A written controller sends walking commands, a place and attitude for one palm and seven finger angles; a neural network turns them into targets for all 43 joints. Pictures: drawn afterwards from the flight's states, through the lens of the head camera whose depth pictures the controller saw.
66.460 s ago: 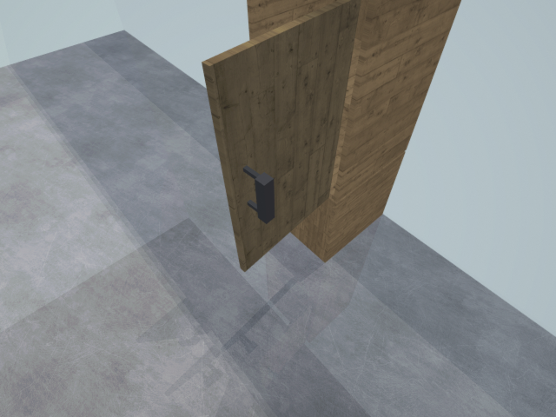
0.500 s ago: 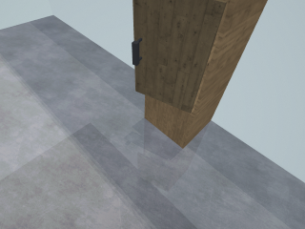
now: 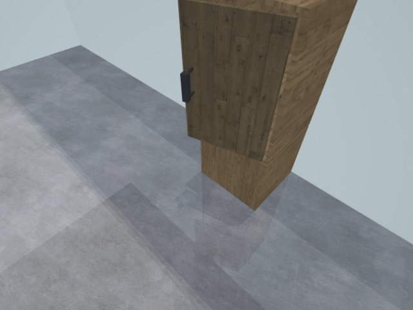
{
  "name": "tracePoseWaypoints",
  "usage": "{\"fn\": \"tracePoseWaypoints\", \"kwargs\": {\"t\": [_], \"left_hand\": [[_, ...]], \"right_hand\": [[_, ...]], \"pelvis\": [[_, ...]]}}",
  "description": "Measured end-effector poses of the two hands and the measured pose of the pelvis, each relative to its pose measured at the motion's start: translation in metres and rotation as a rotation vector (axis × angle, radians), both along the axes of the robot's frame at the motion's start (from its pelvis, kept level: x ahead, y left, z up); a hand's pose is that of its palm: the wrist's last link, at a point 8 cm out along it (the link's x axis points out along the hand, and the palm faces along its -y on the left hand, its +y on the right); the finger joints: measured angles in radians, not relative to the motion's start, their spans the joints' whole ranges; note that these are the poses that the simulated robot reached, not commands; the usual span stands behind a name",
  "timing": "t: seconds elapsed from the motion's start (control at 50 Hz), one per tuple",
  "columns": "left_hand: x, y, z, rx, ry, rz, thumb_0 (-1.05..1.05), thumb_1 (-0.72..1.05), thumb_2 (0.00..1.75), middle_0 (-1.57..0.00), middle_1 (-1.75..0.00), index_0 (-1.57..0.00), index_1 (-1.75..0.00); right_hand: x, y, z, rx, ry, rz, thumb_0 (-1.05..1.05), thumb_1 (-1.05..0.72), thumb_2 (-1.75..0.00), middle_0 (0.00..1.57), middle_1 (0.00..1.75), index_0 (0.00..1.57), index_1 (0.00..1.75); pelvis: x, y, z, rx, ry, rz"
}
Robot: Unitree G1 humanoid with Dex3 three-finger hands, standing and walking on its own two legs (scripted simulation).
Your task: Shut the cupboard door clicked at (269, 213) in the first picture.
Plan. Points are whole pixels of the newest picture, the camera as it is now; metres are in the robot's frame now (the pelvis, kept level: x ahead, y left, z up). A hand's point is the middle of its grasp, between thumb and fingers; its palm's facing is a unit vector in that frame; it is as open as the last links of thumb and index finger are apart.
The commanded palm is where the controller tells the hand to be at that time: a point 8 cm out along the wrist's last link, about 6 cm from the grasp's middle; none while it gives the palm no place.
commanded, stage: let the arm hang, fingers relaxed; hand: left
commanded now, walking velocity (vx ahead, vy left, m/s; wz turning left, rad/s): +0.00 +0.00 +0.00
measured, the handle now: (188, 84) +0.90 +0.11 -0.04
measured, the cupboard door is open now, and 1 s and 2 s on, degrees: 16 16 16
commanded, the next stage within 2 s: look to check the result in 0.26 s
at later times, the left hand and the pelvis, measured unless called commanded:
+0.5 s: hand out of the picture +0.04 +0.21 -0.16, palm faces +0.00 -0.96 -0.28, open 7.4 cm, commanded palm none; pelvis +0.01 -0.01 +0.00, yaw +0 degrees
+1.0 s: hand out of the picture +0.10 +0.21 -0.16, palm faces +0.00 -0.95 -0.31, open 7.4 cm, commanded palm none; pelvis +0.04 -0.02 +0.01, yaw +0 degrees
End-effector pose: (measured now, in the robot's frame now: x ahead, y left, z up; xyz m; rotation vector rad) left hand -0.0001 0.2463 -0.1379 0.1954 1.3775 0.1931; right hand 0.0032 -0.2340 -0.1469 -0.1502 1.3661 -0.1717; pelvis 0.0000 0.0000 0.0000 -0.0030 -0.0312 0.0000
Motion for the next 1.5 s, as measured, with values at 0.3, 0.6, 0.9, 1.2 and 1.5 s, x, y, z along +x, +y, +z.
{"fn": "tracePoseWaypoints", "kwargs": {"t": [0.3, 0.6, 0.9, 1.2, 1.5], "left_hand": [[0.042, -0.001, 0.003, -0.001, -0.077, -0.037, 0.00, 0.91, 0.90, -0.20, -0.30, -0.20, -0.30], [0.045, 0.017, 0.011, 0.053, -0.033, -0.034, 0.00, 0.91, 0.90, -0.20, -0.30, -0.20, -0.30], [0.082, 0.015, 0.017, 0.068, -0.086, -0.052, 0.00, 0.91, 0.90, -0.20, -0.30, -0.20, -0.30], [0.091, -0.002, 0.007, 0.056, -0.123, 0.018, 0.00, 0.91, 0.90, -0.20, -0.30, -0.20, -0.30], [0.014, 0.020, -0.027, 0.006, -0.031, 0.241, 0.01, 0.91, 0.90, -0.20, -0.30, -0.20, -0.30]], "right_hand": [[0.026, -0.024, 0.010, -0.049, -0.043, 0.017, 0.01, -0.91, -0.90, 0.20, 0.30, 0.21, 0.30], [0.048, -0.048, 0.015, -0.086, -0.032, 0.040, 0.01, -0.91, -0.90, 0.20, 0.30, 0.21, 0.30], [0.091, -0.060, 0.020, -0.098, -0.090, 0.068, 0.01, -0.90, -0.90, 0.20, 0.30, 0.21, 0.30], [0.098, -0.048, 0.006, -0.063, -0.040, 0.098, 0.01, -0.91, -0.90, 0.20, 0.30, 0.20, 0.30], [0.115, 0.020, -0.011, -0.019, -0.008, 0.265, 0.01, -0.91, -0.90, 0.20, 0.30, 0.21, 0.30]], "pelvis": [[0.007, -0.005, 0.002, 0.002, -0.001, 0.000], [0.018, -0.011, 0.004, 0.002, 0.006, 0.003], [0.033, -0.018, 0.005, 0.006, 0.015, 0.006], [0.042, -0.023, -0.003, 0.004, 0.020, 0.073], [0.033, 0.009, -0.023, 0.005, 0.037, 0.262]]}}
